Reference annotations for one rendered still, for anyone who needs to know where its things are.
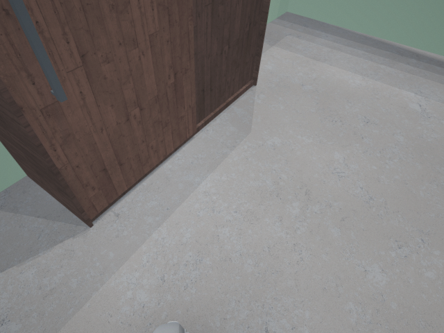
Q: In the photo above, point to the wardrobe door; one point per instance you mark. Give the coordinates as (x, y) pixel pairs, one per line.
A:
(127, 69)
(225, 43)

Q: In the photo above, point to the handle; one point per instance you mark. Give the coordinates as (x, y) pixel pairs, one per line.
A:
(36, 44)

